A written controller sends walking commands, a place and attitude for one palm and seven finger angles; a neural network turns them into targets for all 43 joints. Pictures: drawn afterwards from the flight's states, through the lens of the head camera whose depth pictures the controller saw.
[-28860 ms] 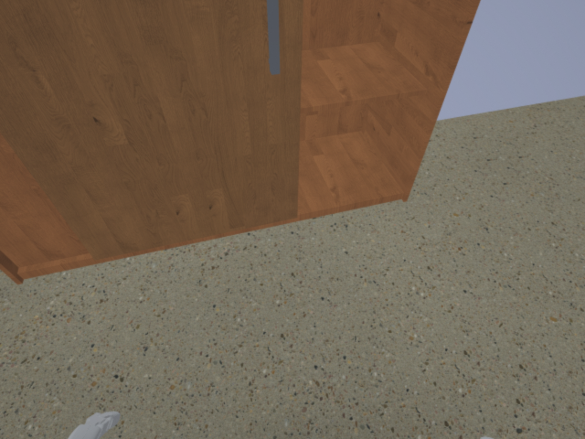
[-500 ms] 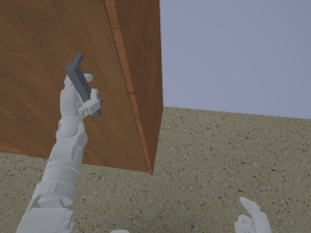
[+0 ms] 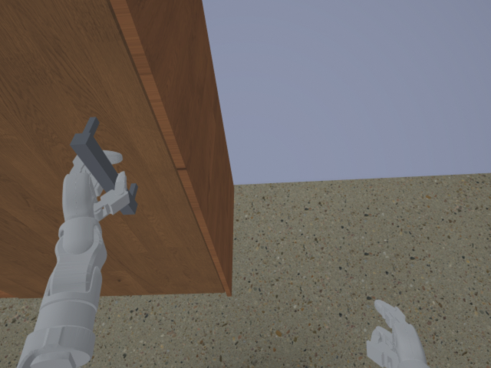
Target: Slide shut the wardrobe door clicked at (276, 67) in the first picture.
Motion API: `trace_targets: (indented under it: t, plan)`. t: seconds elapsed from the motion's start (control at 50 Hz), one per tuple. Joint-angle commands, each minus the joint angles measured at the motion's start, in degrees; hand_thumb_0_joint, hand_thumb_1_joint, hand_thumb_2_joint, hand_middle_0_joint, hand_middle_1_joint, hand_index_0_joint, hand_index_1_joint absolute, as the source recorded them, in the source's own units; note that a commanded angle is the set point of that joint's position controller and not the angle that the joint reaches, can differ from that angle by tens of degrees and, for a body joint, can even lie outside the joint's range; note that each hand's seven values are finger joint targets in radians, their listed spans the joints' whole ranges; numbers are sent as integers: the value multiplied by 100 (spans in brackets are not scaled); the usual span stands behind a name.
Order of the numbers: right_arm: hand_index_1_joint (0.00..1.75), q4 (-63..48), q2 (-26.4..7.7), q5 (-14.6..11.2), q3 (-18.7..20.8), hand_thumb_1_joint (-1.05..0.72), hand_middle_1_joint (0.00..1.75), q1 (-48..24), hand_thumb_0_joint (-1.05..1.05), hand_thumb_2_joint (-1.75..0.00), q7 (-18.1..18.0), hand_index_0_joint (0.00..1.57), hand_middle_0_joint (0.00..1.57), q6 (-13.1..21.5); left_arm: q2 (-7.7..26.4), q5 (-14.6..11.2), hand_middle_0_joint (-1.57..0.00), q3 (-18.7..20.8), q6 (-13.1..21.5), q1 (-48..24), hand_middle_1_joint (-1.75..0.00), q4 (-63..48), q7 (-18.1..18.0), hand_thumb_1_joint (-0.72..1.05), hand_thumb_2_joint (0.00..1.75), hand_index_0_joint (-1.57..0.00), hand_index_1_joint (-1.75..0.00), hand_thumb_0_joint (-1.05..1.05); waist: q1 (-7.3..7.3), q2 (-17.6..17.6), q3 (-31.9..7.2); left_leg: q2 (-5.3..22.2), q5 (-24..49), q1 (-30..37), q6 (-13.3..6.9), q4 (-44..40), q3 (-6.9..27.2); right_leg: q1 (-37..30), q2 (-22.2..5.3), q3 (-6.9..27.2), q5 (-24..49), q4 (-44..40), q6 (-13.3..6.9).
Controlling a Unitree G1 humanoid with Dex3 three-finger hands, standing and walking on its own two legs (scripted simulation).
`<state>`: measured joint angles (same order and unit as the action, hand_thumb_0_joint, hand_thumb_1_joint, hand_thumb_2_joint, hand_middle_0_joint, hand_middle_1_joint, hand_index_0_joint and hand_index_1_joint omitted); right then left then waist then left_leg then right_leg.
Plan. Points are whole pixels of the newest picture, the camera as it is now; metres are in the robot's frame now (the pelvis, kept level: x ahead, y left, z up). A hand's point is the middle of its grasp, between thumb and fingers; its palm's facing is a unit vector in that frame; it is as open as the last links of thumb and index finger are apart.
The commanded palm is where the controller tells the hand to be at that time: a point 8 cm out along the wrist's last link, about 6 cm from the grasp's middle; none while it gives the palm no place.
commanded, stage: stop walking and hold the door there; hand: left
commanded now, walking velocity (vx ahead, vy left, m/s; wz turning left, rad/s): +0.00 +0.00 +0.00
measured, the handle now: (112, 169) +0.41 +0.26 +0.09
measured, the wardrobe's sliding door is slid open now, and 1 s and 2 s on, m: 0.00 0.00 0.00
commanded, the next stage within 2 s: loosen the grip on the handle in 0.92 s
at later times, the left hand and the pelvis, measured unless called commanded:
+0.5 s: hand (116, 194) +0.36 +0.24 +0.09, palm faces +0.22 -0.95 -0.22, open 5.9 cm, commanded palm +0.33 +0.26 +0.09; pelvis -0.01 +0.07 +0.01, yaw -2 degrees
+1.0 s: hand (118, 194) +0.36 +0.23 +0.09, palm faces +0.24 -0.94 -0.23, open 6.0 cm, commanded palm +0.32 +0.28 +0.10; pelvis +0.00 +0.07 +0.00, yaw -1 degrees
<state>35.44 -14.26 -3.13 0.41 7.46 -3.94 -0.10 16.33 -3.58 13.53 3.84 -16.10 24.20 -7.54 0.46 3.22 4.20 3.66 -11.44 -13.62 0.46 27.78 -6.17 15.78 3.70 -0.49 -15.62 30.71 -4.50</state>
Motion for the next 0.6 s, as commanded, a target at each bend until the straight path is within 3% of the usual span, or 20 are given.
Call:
trace_targets:
  t: [0.0, 0.02, 0.04, 0.08, 0.12, 0.2, 0.24, 0.28, 0.32, 0.36, 0.4, 0.46, 0.54, 0.58]
  plan:
    - [30, -702, -542, 8, 132, -90, 30, -241, 0, -90, -8, 20, 20, 167, 732, 89, -45, -351, 375, -1505, -140, -1464, 75, 90, 90, -45, -140, 0, -51, 56, -2019, 986, 2423, 1408, -515, -141, 727, -204, -893, 727, 2115, -384, 719]
    - [30, -655, -559, 44, 142, -90, 30, -266, 0, -90, -44, 20, 20, 158, 944, 122, -45, -196, 297, -1431, -140, -1365, 40, 90, 90, -45, -140, 0, -93, 312, -1774, 826, 2150, 1280, -411, -114, 543, -116, -959, 815, 2411, -526, 593]
    - [30, -620, -526, 63, 83, -90, 30, -193, 0, -90, -70, 20, 20, 142, 958, 139, -45, -254, 270, -1534, -140, -1337, 27, 90, 90, -45, -140, 0, -129, 329, -1757, 719, 1868, 1072, -301, -177, 511, -285, -995, 812, 2548, -478, 481]
    - [30, -594, -490, 59, 47, -90, 30, -149, 0, -90, -107, 20, 20, 136, 868, 128, -45, -369, 258, -1679, -140, -1271, 2, 90, 90, -45, -140, 0, -142, 105, -1896, 592, 1350, 896, -225, -263, 510, -573, -1043, 874, 2449, -569, 405]
    - [30, -521, -583, 57, 79, -90, 30, -99, 0, -90, -155, 20, 20, 143, 965, 97, -45, -297, 205, -1537, -140, -993, -33, 90, 90, -45, -140, 0, -133, -170, -1853, 533, 872, 849, -229, -421, 533, -537, -1023, 902, 1882, -741, 390]
    - [30, -550, -510, 90, -9, -90, 30, -108, 0, -90, -203, 20, 20, 168, 540, 97, -45, -682, 216, -1827, -140, -876, -17, 90, 90, -45, -140, 0, -132, -83, -1813, 610, 405, 949, -314, -761, 670, -225, -889, 813, 747, -847, 350]
    - [30, -482, -569, 100, -9, -90, 30, -59, 0, -90, -231, 20, 20, 161, 577, 108, -45, -661, 200, -1810, -140, -685, -41, 90, 90, -45, -140, 0, -121, 20, -1714, 653, 174, 897, -340, -898, 739, -126, -845, 762, 474, -850, 348]
    - [30, -482, -521, 104, -36, -90, 30, -73, 0, -90, -243, 20, 20, 171, 321, 114, -45, -914, 228, -1985, -140, -719, -21, 90, 90, -45, -140, 0, -139, 133, -1748, 683, 237, 958, -344, -925, 753, -73, -834, 744, 532, -785, 325]
    - [30, -411, -571, 101, -21, -90, 30, -10, 0, -90, -267, 20, 20, 188, 472, 109, -45, -808, 226, -1984, -140, -661, -31, 90, 90, -45, -140, 0, -132, -41, -1834, 701, 553, 1007, -328, -908, 789, -143, -830, 684, 741, -716, 336]
    - [30, -410, -531, 123, -35, -90, 30, 2, 0, -90, -280, 20, 20, 194, 256, 123, -45, -985, 240, -2041, -140, -682, -16, 90, 90, -45, -140, 0, -137, -44, -1875, 714, 894, 1122, -319, -852, 760, -105, -836, 656, 991, -630, 334]
    - [30, -353, -560, 133, -11, -90, 30, 63, 0, -90, -285, 20, 20, 191, 280, 124, -45, -947, 241, -1979, -140, -592, -10, 90, 90, -45, -140, 0, -137, -134, -1903, 715, 1121, 1191, -293, -808, 744, -97, -847, 661, 1184, -606, 326]
    - [30, -335, -514, 140, -39, -90, 30, 42, 0, -90, -280, 20, 20, 194, 27, 128, -45, -1196, 267, -2102, -140, -654, 28, 90, 90, -45, -140, 0, -157, -30, -1800, 729, 1216, 1217, -266, -849, 765, 35, -820, 605, 1112, -516, 332]
    - [30, -279, -514, 155, -32, -90, 30, 89, 0, -90, -279, 20, 20, 180, 2, 138, -45, -1222, 302, -2104, -140, -639, 35, 90, 90, -45, -140, 0, -163, -76, -1795, 722, 1419, 1281, -227, -821, 746, 89, -823, 566, 1202, -459, 334]
    - [30, -297, -474, 157, -44, -90, 30, 59, 0, -90, -264, 20, 20, 181, -214, 139, -45, -1413, 326, -2203, -140, -734, 61, 90, 90, -45, -140, 0, -174, -62, -1845, 731, 1533, 1381, -201, -805, 724, 130, -810, 538, 1199, -395, 335]
